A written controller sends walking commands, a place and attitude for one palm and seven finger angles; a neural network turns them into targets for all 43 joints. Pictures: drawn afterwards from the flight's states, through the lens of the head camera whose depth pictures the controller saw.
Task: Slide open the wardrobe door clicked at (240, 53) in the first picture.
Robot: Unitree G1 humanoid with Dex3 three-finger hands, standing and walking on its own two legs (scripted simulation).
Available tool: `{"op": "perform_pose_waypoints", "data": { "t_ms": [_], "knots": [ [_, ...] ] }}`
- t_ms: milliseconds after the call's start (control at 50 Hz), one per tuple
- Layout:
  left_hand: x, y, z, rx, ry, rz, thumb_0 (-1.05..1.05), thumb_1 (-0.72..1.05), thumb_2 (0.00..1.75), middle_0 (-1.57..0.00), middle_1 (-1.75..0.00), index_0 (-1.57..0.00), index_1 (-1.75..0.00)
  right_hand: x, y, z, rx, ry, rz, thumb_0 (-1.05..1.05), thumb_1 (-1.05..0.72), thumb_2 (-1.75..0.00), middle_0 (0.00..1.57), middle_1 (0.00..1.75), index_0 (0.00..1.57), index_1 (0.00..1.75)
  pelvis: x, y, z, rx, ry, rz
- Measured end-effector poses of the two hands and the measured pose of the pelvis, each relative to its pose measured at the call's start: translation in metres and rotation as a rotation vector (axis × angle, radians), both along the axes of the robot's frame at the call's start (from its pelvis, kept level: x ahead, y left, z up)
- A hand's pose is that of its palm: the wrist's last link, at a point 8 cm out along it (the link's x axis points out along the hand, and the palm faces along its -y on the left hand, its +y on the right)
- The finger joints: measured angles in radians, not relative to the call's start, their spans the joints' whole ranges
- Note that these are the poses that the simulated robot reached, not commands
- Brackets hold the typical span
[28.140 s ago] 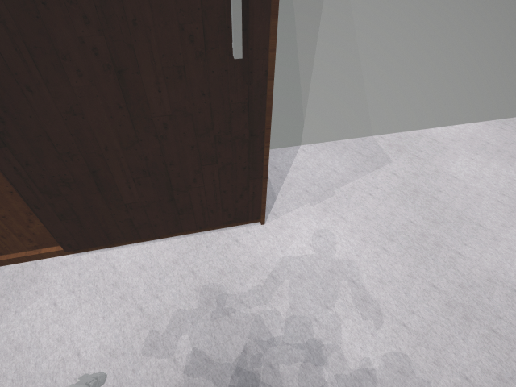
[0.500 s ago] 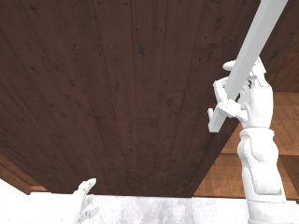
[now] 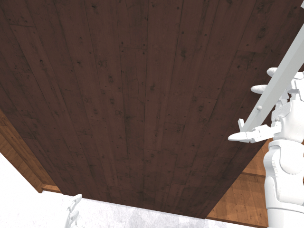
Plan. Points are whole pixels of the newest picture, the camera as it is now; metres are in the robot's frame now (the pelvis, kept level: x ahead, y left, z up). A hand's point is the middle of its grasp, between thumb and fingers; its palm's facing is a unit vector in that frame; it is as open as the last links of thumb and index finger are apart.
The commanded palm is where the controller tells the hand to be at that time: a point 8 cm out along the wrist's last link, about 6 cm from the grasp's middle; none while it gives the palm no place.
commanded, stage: slip the hand off the handle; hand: right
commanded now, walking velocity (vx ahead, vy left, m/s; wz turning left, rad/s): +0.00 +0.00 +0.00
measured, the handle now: (269, 84) +0.34 -0.22 +0.26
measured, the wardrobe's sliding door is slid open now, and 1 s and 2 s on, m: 0.69 0.69 0.69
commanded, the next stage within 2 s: draw the hand back to the body in 1.38 s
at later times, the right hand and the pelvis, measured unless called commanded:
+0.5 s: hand (276, 108) +0.30 -0.23 +0.23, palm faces +0.25 +0.97 -0.04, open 14.7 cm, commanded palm +0.27 -0.30 +0.22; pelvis +0.03 -0.01 +0.00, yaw +0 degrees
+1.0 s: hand (299, 126) +0.26 -0.27 +0.22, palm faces +0.31 +0.95 -0.07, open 14.7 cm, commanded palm +0.22 -0.31 +0.22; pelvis +0.03 -0.02 +0.00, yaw +0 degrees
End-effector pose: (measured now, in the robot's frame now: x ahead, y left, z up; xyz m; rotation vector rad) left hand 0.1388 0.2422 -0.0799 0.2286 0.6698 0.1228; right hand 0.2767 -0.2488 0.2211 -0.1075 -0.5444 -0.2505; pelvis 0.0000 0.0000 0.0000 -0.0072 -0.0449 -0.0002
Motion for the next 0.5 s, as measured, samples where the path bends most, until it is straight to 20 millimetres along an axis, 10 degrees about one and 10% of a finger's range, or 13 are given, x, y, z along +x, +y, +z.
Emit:
{"op": "perform_pose_waypoints", "data": {
  "t_ms": [320, 500],
  "knots": [
    [0.073, -0.041, 0.016, -0.059, -0.113, -0.067, 0.01, 0.9, 0.9, -0.2, -0.3, -0.2, -0.3, 0.001, -0.01, 0.004, -0.012, 0.026, 0.051, -0.01, 0.56, -0.2, 0.47, 1.25, 0.26, 1.15, 0.027, -0.011, 0.002, -0.001, 0.031, -0.002],
    [0.083, -0.046, 0.021, -0.061, -0.11, -0.058, 0.01, 0.9, 0.9, -0.2, -0.3, -0.2, -0.3, -0.004, -0.033, 0.004, 0.005, 0.052, 0.01, -0.01, 0.56, -0.2, 0.51, 1.22, 0.26, 1.15, 0.031, -0.013, 0.002, 0.002, 0.028, -0.002]
  ]
}}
